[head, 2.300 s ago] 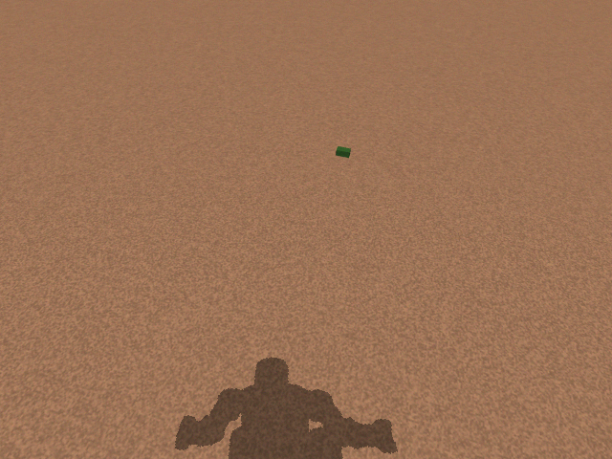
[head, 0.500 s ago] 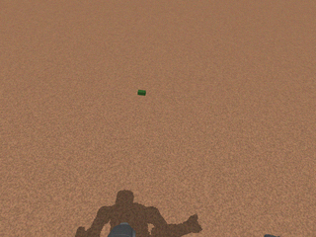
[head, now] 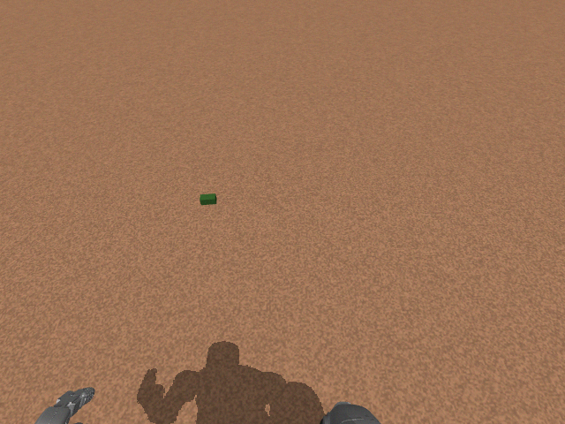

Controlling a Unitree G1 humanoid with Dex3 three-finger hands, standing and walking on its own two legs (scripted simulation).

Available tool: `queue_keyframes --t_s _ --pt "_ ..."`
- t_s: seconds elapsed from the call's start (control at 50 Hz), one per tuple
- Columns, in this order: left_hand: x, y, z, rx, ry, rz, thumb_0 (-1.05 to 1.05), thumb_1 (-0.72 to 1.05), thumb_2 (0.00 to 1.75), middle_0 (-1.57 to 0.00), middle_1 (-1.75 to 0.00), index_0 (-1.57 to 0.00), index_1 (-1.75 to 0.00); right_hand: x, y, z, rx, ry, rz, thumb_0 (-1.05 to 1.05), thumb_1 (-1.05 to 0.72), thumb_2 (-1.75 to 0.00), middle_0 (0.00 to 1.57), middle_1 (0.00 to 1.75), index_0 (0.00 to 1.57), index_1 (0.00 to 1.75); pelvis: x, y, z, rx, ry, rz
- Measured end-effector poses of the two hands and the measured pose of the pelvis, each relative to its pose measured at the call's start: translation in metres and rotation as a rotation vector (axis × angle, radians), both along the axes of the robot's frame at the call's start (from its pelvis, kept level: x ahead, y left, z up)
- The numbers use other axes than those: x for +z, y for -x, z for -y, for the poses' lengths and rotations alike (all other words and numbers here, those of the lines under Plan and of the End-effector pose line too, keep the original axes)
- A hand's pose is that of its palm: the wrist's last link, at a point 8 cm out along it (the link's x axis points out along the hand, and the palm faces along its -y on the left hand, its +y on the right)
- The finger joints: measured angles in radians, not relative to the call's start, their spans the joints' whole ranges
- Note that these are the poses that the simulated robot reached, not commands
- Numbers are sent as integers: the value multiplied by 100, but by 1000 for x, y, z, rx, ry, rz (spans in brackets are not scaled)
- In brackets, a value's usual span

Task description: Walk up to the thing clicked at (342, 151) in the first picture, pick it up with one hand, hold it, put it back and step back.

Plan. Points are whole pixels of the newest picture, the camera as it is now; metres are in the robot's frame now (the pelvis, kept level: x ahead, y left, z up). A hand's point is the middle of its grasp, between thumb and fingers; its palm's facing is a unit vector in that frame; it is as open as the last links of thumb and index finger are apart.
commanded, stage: walk up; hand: left
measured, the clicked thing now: (208, 199) +1.17 +0.34 -0.73
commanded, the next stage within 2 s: none
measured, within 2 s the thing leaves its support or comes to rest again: neither
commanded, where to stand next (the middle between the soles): +0.77 +0.10 m, yaw +0 degrees
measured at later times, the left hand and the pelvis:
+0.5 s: hand (79, 373) +0.24 +0.35 -0.14, palm faces -0.03 -0.93 -0.37, open 7.4 cm; pelvis +0.22 +0.06 +0.01, yaw +0 degrees
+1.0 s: hand (136, 230) +0.51 +0.30 -0.10, palm faces -0.02 -0.92 -0.40, open 7.4 cm; pelvis +0.41 +0.04 +0.01, yaw +0 degrees
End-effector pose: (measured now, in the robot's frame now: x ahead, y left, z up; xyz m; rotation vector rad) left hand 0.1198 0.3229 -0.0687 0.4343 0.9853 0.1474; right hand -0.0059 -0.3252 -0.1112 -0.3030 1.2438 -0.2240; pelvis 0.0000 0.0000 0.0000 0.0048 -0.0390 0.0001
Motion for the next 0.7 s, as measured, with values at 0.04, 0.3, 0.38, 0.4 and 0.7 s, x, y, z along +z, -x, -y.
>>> queue_keyframes --t_s 0.04,0.3,0.38,0.4,0.7 --pt "2 -16 8 13 5 29 1 90 90 -20 -30 -20 -30 -5 -27 0 12 -11 -9 1 -90 -90 20 30 20 30 0 -17 4 -2 -2 7" --pt "-1 -37 -15 121 26 -123 1 90 90 -21 -30 -21 -30 28 -220 -27 137 -18 130 1 -90 -90 20 30 20 30 19 -127 -18 0 28 -10" --pt "-20 -55 -45 156 32 -174 1 90 90 -21 -30 -21 -30 33 -273 -43 159 21 153 1 -90 -90 20 30 20 30 9 -170 -39 9 43 -14" --pt "-27 -62 -53 157 30 -190 1 90 90 -21 -30 -20 -30 33 -285 -48 157 33 166 1 -90 -90 20 30 20 30 5 -180 -45 10 30 -12" --pt "-15 -239 -65 68 69 -148 1 91 90 -20 -30 -20 -30 46 -334 -79 52 30 99 1 -90 -90 21 30 20 30 24 -294 -69 -7 -3 8"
